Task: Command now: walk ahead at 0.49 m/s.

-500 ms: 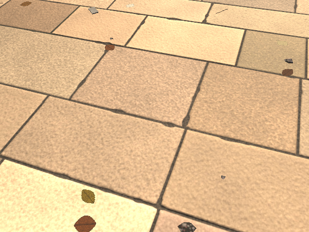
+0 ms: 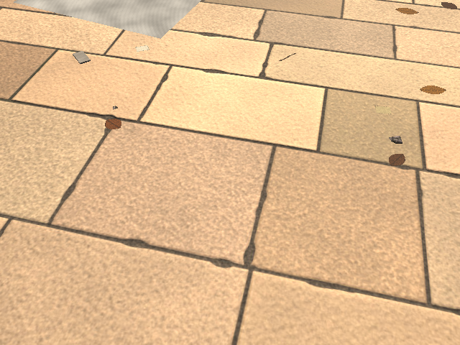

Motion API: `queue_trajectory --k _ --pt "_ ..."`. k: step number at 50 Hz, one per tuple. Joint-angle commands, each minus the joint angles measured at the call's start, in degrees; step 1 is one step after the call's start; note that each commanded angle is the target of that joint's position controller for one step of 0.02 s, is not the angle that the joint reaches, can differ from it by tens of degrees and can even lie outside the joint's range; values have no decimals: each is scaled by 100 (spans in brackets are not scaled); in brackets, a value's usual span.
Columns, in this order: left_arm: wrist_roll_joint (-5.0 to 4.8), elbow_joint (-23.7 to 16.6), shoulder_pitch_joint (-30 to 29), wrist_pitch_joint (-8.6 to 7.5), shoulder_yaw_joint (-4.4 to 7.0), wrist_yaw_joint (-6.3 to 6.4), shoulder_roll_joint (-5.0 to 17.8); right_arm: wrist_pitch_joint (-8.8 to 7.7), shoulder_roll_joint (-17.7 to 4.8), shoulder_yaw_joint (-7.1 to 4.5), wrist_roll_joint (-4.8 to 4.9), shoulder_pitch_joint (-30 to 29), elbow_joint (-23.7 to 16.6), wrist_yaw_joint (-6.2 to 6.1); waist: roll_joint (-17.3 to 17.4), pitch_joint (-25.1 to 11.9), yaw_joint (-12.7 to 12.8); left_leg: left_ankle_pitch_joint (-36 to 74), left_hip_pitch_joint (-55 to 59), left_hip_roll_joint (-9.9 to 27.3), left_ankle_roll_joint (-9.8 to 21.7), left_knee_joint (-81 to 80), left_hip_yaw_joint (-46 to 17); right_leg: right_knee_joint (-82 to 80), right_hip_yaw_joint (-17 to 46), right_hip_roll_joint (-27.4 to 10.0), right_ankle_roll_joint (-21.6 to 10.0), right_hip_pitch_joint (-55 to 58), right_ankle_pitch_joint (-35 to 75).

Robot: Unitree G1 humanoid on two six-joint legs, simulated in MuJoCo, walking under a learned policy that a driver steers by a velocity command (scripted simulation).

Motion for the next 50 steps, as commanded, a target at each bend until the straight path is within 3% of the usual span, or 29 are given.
queue_trajectory --k 1,6,9,11,12,13,14,15,16,17,18,19,20,22,25,27,31,36,39,40,41,42,43,44,45,46,47,48,50 --pt "13 -254 -179 -53 13 -48 176 -63 -868 -123 20 -190 -388 -133 452 571 166 524 -334 1512 851 -1119 -1107 -1137 -30 -51 213 -155 722" --pt "-65 -488 -1097 -118 -57 -203 138 36 -1054 -194 131 305 -341 -161 485 739 -166 690 535 1628 719 -981 -851 -2632 -288 232 262 55 798" --pt "-86 -626 -1335 -168 -72 -326 201 138 -1107 -255 158 436 -290 -165 579 787 -179 871 1061 1837 634 -636 -830 -3144 -291 336 107 243 369" --pt "-84 -602 -1019 -201 -1 -367 407 192 -1202 -309 160 305 -314 -164 730 596 72 1843 1263 1925 537 -188 -830 -3358 -385 523 -78 865 -29" --pt "-72 -465 -484 -219 94 -362 585 226 -1242 -324 160 151 -354 -166 782 270 395 2865 1266 1817 440 455 -689 -3466 -544 727 -210 1614 -95" --pt "-66 -134 540 -225 256 -327 886 256 -1107 -280 125 88 -408 -164 706 -336 842 3380 924 1505 276 1636 -448 -3461 -640 884 -385 2966 -31" --pt "14 93 1635 -208 391 -259 1374 247 -875 -174 11 167 -582 -159 27 -1285 1130 1882 -380 1155 69 3536 -214 -3218 613 -203 -752 4886 57" --pt "67 209 1866 -192 438 -290 1703 100 -36 48 44 836 -623 -97 -1543 -1973 674 -1869 -2643 -36 -272 5425 -522 -4122 3542 -1404 -1673 6610 -1199" --pt "52 142 1767 -213 279 -292 1127 -59 -661 -88 209 486 -580 -73 -1009 -1944 856 -2190 -3242 199 -161 6173 -1387 -4535 3924 -1308 -1498 6558 -1543" --pt "30 51 1267 -232 200 -263 855 -157 -973 -171 341 -80 -764 -54 -763 -1145 792 -1724 -3623 499 -49 6291 -1316 -4516 2942 -1111 -1211 5886 -1107" --pt "41 -53 806 -235 141 -255 714 -191 -985 -172 317 -402 -832 -95 -237 -723 625 -1185 -3435 821 -30 6085 -1157 -4628 2197 -921 -1080 5032 -389" --pt "88 -76 533 -246 103 -269 566 -167 -957 -214 230 -572 -855 -133 -44 -393 462 -830 -3185 1011 -36 5730 -1112 -4806 1701 -729 -1023 4298 88" --pt "135 -58 428 -264 46 -286 385 -85 -895 -240 202 -468 -838 -134 -117 -280 271 -619 -2870 1164 -21 5509 -1146 -4983 1331 -545 -970 3906 283" --pt "121 57 558 -298 54 -294 392 62 -661 -226 190 -331 -805 -139 -142 -118 142 -486 -2686 1226 -57 5172 -1086 -5269 1009 -431 -1048 3588 438" --pt "97 180 802 -296 113 -206 619 155 -647 -243 128 -817 -980 -153 -7 257 155 44 -3221 1300 -217 4422 -1022 -5538 681 -414 -1091 3503 620" --pt "83 236 965 -251 120 -141 647 152 -641 -254 87 -1248 -1122 -139 -3 400 251 622 -3473 1285 -314 3723 -983 -5626 493 -351 -1034 3592 589" --pt "37 336 1249 -210 138 -76 733 102 -529 -209 111 -2025 -1316 -70 -68 574 484 1545 -3169 1031 -339 2352 -708 -5719 51 -162 -850 3647 486" --pt "-27 589 1635 -104 194 -40 772 46 -568 -180 170 -2670 -1568 66 -111 783 639 1294 -3291 895 -174 1602 -704 -5391 23 -495 -789 4528 547" --pt "-41 594 1455 -23 256 -2 884 -11 -781 -258 178 -2391 -1573 133 -246 563 362 685 -2677 699 46 1388 -574 -4867 12 -639 -633 4881 1618" --pt "-42 567 1318 7 268 5 926 -21 -920 -337 167 -1950 -1459 125 -322 277 98 575 -1977 495 141 1337 -392 -4350 -95 -545 -545 4850 2563" --pt "-26 541 1231 42 225 4 816 -14 -1157 -483 153 -1012 -1154 95 -240 -250 -334 625 -730 306 285 1301 -250 -3276 -323 -236 -392 4541 3084" --pt "58 423 1306 52 132 5 633 -3 -1572 -618 91 64 -909 38 324 -1070 -655 602 1078 1198 626 1452 -1292 -1509 -565 112 -178 3343 1735" --pt "69 394 2037 -77 -92 -73 -174 23 -1977 -696 73 517 -766 48 1855 -1777 -248 -555 3016 2513 1592 770 -4138 597 -394 1246 224 969 -2044" --pt "-62 432 1702 -231 -4 -100 285 18 -1470 -538 116 450 -794 52 1527 -1847 -431 -1182 3023 2499 1495 140 -4894 1426 476 1151 130 267 -2921" --pt "-210 250 1169 -322 87 -117 632 -10 -1213 -466 132 -56 -885 36 1272 -1047 -364 -1036 2364 2347 1212 93 -4057 1601 438 830 12 -188 -2533" --pt "-200 152 811 -348 92 -76 688 -24 -1037 -405 103 -563 -1028 32 736 -605 -189 -513 1492 2164 1048 -5 -3324 1361 263 485 -35 -33 -1959" --pt "-97 128 626 -319 136 -31 671 -41 -861 -356 37 -902 -1064 49 492 -238 -11 8 642 1977 966 -178 -2804 985 199 272 -32 256 -1585" --pt "-56 146 751 -237 167 -13 603 -67 -712 -306 -29 -1024 -1050 60 617 -162 206 263 155 1813 896 -336 -2457 734 259 99 -51 663 -1355" --pt "-47 188 940 -93 152 -3 362 -82 -722 -305 -4 -922 -954 60 687 -27 347 407 -259 1682 942 -643 -2078 364 218 12 -14 931 -1215"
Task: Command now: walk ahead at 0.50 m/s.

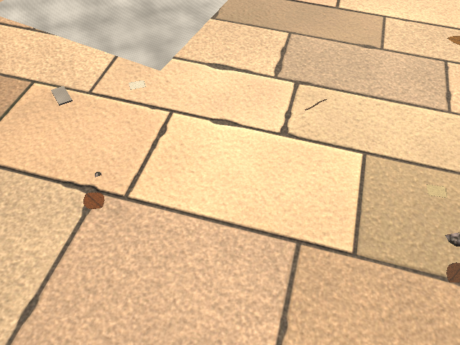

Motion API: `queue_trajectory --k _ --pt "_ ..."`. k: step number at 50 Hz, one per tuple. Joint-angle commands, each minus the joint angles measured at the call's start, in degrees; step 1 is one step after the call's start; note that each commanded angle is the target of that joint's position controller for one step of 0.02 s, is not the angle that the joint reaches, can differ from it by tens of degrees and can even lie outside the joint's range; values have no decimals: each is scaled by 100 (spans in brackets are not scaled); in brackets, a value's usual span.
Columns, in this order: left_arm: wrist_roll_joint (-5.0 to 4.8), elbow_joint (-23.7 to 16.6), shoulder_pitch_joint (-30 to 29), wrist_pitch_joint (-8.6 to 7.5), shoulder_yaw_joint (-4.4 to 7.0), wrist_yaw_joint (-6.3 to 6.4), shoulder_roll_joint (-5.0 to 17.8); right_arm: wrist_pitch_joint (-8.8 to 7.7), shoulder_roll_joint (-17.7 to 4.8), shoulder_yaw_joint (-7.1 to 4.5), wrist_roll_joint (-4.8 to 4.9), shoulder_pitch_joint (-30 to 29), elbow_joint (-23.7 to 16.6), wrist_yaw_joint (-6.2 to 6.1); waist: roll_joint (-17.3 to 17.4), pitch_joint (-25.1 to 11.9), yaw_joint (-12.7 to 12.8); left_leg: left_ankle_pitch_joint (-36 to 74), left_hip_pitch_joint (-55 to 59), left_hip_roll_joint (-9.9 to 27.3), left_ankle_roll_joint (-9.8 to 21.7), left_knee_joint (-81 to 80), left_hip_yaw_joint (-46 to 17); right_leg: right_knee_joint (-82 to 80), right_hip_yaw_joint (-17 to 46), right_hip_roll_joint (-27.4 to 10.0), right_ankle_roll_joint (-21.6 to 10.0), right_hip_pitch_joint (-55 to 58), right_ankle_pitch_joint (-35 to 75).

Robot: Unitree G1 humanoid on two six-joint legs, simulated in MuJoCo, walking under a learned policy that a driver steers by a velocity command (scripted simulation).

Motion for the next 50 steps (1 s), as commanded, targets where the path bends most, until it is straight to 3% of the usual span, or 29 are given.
queue_trajectory --k 1,3,5,9,14,17,18,19,20,21,22,23,24,25,26,28,30,33,37,41,43,45,46,47,48,49,50 --pt "31 -258 281 76 106 44 271 -113 -600 -89 -3 38 -189 -35 631 -283 203 386 645 1576 979 -1629 -1681 -360 271 -513 24 -710 433" --pt "82 -403 -134 111 122 59 315 -112 -772 -125 5 235 -123 -115 488 -98 141 658 707 1577 1009 -1778 -1482 -940 238 -541 160 -1105 942" --pt "108 -511 -500 106 122 42 291 -77 -803 -125 21 417 -74 -177 462 -26 51 863 887 1499 920 -1816 -1253 -1586 193 -514 246 -1342 1565" --pt "71 -688 -1246 63 54 -46 151 -33 -821 -108 75 748 15 -220 525 129 -187 938 1054 1281 705 -1834 -788 -2861 -57 -272 257 -1124 2501" --pt "8 -959 -2011 3 -18 -213 149 91 -869 -136 112 1239 242 -232 541 377 -431 1036 1934 1591 699 -1489 -780 -3632 -153 -91 156 -1292 2187" --pt "-7 -1014 -1866 -51 22 -302 330 168 -979 -193 132 1155 269 -263 702 257 -191 1950 2320 1797 566 -1024 -812 -3882 -214 61 -78 -856 1582" --pt "5 -930 -1503 -64 89 -301 475 188 -1040 -213 138 1015 233 -268 796 16 40 2890 2325 1752 493 -629 -739 -3926 -357 241 -181 -247 1432" --pt "30 -691 -721 -67 206 -283 675 215 -998 -195 148 865 196 -267 765 -436 461 3690 2149 1520 366 235 -529 -4044 -517 437 -335 837 1536" --pt "82 -390 368 -64 345 -235 1012 217 -828 -121 103 819 101 -265 551 -1187 869 3153 1244 1220 181 1611 -315 -3804 -80 41 -612 2574 1719" --pt "168 -221 1170 -34 490 -203 1588 118 -214 68 56 1448 10 -209 -729 -2131 754 761 -1163 319 -254 3983 -66 -3994 2438 -1498 -1509 4993 960" --pt "115 -194 1235 -13 354 -210 1230 -39 -256 86 107 1366 75 -168 -1161 -2522 775 -2388 -2063 -58 -251 4969 -889 -4924 4071 -1902 -1718 5309 516" --pt "75 -255 767 -18 241 -201 898 -135 -765 -59 269 838 -72 -139 -857 -1718 740 -2190 -2618 328 -128 5395 -1087 -4994 3315 -1672 -1389 4693 285" --pt "81 -391 252 -19 176 -189 702 -170 -822 -64 312 434 -182 -155 -482 -1105 598 -1665 -2633 647 -61 5235 -891 -5107 2491 -1461 -1196 3792 609" --pt "126 -432 -120 -31 121 -210 535 -150 -770 -92 239 238 -202 -197 -122 -662 414 -1237 -2402 864 -68 4839 -785 -5326 1919 -1242 -1101 2902 1029" --pt "180 -442 -316 -62 73 -228 384 -71 -707 -135 178 308 -175 -231 -176 -471 193 -960 -2013 1049 -64 4483 -829 -5517 1514 -1038 -994 2312 1274" --pt "186 -365 -304 -91 68 -246 365 85 -434 -117 156 530 -113 -248 -261 -365 5 -759 -1600 1135 -111 4129 -799 -5826 1155 -893 -1023 1772 1413" --pt "177 -267 -125 -113 107 -187 551 151 -410 -126 122 329 -197 -266 -188 -181 -30 -381 -1833 1173 -215 3692 -753 -6025 896 -874 -1096 1648 1673" --pt "157 -156 157 -83 127 -82 664 145 -426 -135 54 -293 -404 -246 -88 -12 98 554 -2256 1167 -353 2673 -728 -6137 611 -813 -1029 1846 1908" --pt "91 -23 500 -51 131 -26 722 102 -300 -64 91 -1070 -605 -162 -115 154 334 1445 -1999 916 -374 1388 -485 -6181 193 -638 -847 1972 1835" --pt "43 199 891 29 165 -9 772 70 -328 -11 140 -1648 -821 -50 -115 350 507 1240 -2114 798 -290 785 -466 -5931 184 -901 -823 2659 1826" --pt "23 255 909 85 202 14 828 30 -418 -17 151 -1710 -908 15 -164 356 435 845 -2062 756 -153 601 -479 -5690 239 -1085 -753 3004 2086" --pt "18 239 755 142 236 32 915 -7 -612 -89 159 -1331 -848 43 -291 118 161 430 -1375 558 6 478 -315 -5220 204 -1120 -628 3152 3118" --pt "6 208 610 173 227 35 903 -16 -770 -185 138 -735 -676 33 -295 -237 -185 407 -503 350 127 364 -120 -4521 20 -935 -510 3067 4061" --pt "36 163 595 192 160 37 732 -16 -1078 -338 112 286 -355 -7 -128 -885 -583 516 977 396 317 476 -209 -3287 -229 -598 -330 2515 4141" --pt "126 42 1040 147 21 12 303 -5 -1607 -469 7 1178 -185 -51 856 -1815 -579 223 3185 1795 979 508 -2170 -1093 -516 28 10 607 2293" --pt "123 88 1301 5 -112 -34 -76 13 -1580 -420 66 1391 -110 -15 1890 -2355 -464 -690 4097 2501 1485 -469 -4407 235 82 813 173 -844 -1446" --pt "-40 17 783 -103 42 -69 517 -4 -1140 -285 118 1152 -139 -18 1417 -1847 -550 -1275 3755 2308 1221 -672 -4145 839 564 466 49 -1498 -1399"
Over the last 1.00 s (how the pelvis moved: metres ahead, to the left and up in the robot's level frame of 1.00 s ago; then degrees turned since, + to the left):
0.58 0.00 -0.01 1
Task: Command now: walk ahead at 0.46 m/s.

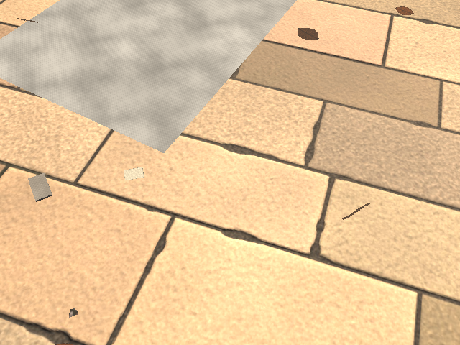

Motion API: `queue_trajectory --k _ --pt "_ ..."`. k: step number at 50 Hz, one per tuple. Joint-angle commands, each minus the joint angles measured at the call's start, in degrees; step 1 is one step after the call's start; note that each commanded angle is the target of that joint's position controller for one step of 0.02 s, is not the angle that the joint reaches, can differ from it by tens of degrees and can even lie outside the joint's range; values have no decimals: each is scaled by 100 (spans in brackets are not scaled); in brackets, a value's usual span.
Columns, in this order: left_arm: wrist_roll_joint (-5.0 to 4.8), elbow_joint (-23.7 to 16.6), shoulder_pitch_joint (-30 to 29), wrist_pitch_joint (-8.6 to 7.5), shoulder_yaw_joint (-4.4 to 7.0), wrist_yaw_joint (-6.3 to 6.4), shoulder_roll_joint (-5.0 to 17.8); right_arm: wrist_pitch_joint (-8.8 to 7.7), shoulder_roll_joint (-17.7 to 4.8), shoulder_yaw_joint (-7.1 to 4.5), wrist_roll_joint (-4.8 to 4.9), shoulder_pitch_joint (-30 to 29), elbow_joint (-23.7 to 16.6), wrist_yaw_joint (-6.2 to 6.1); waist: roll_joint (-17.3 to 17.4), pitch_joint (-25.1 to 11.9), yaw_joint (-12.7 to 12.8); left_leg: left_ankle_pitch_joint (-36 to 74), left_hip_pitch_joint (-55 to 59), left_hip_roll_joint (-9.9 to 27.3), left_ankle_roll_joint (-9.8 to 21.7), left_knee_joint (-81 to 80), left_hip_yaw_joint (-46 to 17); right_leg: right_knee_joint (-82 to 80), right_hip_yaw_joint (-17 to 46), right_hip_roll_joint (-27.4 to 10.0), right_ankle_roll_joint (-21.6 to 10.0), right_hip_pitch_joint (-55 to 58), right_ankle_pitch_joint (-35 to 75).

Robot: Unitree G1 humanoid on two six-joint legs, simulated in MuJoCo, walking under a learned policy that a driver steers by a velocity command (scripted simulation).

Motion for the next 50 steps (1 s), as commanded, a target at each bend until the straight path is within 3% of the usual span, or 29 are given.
queue_trajectory --k 1,2,3,5,9,11,15,18,19,20,21,22,23,25,27,33,50 --pt "-170 -573 -330 -315 90 -43 717 -2 -946 -213 12 1519 161 -52 956 -1103 -741 -473 3898 1882 1141 -1610 -3173 2704 425 -185 -237 -3663 152" --pt "-102 -578 -518 -309 110 8 710 -8 -786 -151 -62 1024 52 -48 478 -731 -533 762 3000 1704 1049 -1665 -2473 2446 297 -432 -206 -3333 627" --pt "-27 -547 -490 -245 153 50 650 -24 -625 -103 -129 771 28 -30 401 -522 -315 1861 2311 1517 983 -1724 -1895 2152 285 -584 -162 -2902 821" --pt "-6 -447 -144 -70 144 85 373 -41 -454 -46 -178 742 134 -16 504 -560 -43 3010 1729 1301 974 -1834 -1244 1783 259 -647 -95 -2238 909" --pt "95 -590 -495 65 103 123 215 -4 -671 -49 -175 737 273 -180 469 -516 70 3993 1489 1093 993 -1908 -514 389 142 -600 113 -2127 1823" --pt "96 -649 -843 82 52 99 147 53 -738 -46 -148 766 316 -233 499 -577 -53 3885 1504 927 854 -1900 -254 -484 31 -503 125 -1805 2441" --pt "66 -722 -1311 133 52 65 282 160 -772 -31 -113 1024 534 -257 520 -551 -270 3297 1898 1028 834 -1785 -362 -1316 26 -351 108 -1566 2738" --pt "134 -692 -1284 112 77 39 360 251 -708 -9 -20 905 610 -280 454 -466 -117 2666 2017 1031 679 -1273 -508 -2057 -26 -249 -82 -1190 2728" --pt "179 -623 -1139 93 114 43 480 265 -635 12 0 1047 662 -282 277 -509 -52 2214 1977 814 453 -997 -497 -2568 33 -267 -194 -749 3573" --pt "214 -565 -957 80 183 75 796 247 -538 37 -98 1264 659 -291 -53 -742 -162 1522 1758 487 197 -611 -353 -2429 414 -660 -335 -82 5398" --pt "207 -556 -1058 117 181 105 926 218 -316 71 -170 2025 811 -278 -712 -1087 -652 -35 1086 152 -61 -450 -240 -2011 814 -1144 -819 850 6255" --pt "166 -483 -1042 173 87 85 470 267 -193 116 -154 1968 870 -317 -929 -1197 -506 -959 979 64 -241 -341 -156 -2055 1062 -1303 -1117 837 5709" --pt "126 -457 -1171 217 47 55 300 357 -318 100 -110 1691 812 -339 -826 -1035 -481 -1082 1040 76 -285 -498 -197 -2207 1141 -1224 -1082 498 4807" --pt "119 -570 -1624 255 49 8 376 544 -546 54 -71 1389 815 -395 -514 -688 -473 -732 1335 85 -234 -785 -191 -2269 817 -835 -751 -155 3912" --pt "92 -523 -1669 214 81 -5 474 635 -583 44 -86 1391 876 -404 -345 -658 -451 -465 1501 135 -156 -859 -213 -2158 531 -615 -562 -251 3943" --pt "78 -302 -1604 250 74 60 397 604 -469 68 -75 1341 1017 -380 -29 -719 -349 110 1581 207 -194 -795 -206 -1884 329 -462 -594 52 4394" --pt "80 -30 -1792 452 56 133 330 525 -284 172 -109 1720 1276 -432 50 -17 -274 -1186 1012 266 -161 -1156 -227 -2181 209 -253 -365 -57 2644"
Over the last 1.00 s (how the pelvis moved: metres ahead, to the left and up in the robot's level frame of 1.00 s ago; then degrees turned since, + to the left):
0.57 -0.01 -0.02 0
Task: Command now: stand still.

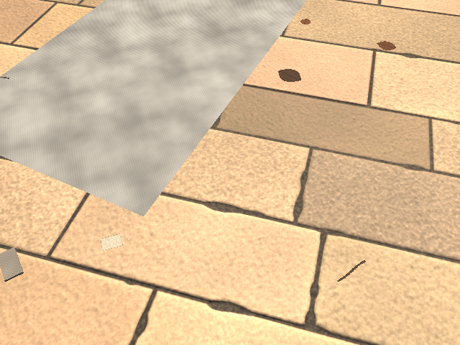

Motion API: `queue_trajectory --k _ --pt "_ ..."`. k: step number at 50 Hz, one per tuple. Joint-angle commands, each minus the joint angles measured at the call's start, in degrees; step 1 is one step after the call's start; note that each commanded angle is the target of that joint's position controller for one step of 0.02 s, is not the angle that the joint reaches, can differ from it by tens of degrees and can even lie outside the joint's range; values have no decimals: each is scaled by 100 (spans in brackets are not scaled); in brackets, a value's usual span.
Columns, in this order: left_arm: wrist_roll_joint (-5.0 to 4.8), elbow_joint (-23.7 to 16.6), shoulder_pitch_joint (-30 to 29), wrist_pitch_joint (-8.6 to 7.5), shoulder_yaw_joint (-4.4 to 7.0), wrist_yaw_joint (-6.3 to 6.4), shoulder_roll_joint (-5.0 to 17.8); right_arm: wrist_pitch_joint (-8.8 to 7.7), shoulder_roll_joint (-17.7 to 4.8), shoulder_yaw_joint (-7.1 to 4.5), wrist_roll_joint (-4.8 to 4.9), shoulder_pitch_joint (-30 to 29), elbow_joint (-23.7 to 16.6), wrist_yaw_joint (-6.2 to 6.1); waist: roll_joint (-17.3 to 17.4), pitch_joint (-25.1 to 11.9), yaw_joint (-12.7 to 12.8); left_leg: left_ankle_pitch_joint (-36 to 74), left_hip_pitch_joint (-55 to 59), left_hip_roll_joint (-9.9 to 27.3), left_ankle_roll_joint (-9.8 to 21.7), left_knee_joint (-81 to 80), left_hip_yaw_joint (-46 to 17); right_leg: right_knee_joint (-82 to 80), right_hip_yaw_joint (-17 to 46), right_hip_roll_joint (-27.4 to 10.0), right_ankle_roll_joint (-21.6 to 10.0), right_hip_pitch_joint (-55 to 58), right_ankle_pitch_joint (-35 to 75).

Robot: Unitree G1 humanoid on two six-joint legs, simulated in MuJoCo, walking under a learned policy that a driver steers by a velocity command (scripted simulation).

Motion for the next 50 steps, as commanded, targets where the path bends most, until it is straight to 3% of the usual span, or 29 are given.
queue_trajectory --k 1,17,50 --pt "2 -188 -153 -38 89 24 587 -57 -538 -70 -5 395 -68 -24 21 -40 41 342 -1265 241 145 -807 -212 -373 438 -357 -275 1126 662" --pt "-9 60 58 -45 32 50 543 -118 -363 -38 4 826 -63 -27 62 29 60 404 -1256 215 159 -880 -195 -418 443 -321 -247 1067 580" --pt "-37 214 254 -29 -10 80 494 -151 -233 -37 15 1267 -153 -21 87 39 78 877 -1173 192 160 -876 -185 -294 416 -305 -249 1116 979"
Over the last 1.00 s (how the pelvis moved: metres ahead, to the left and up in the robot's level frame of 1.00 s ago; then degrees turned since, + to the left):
0.18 -0.02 0.01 0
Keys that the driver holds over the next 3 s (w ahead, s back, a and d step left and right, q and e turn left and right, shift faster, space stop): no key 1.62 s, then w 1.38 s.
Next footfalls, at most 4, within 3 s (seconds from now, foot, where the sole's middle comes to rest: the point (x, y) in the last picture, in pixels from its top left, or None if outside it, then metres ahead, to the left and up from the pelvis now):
2.42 left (194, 339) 0.52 0.12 -0.77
2.98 right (270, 244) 0.83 -0.12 -0.77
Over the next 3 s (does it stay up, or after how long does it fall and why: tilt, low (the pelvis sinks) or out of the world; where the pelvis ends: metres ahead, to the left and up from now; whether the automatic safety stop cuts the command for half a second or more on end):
stays up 0.67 -0.01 -0.01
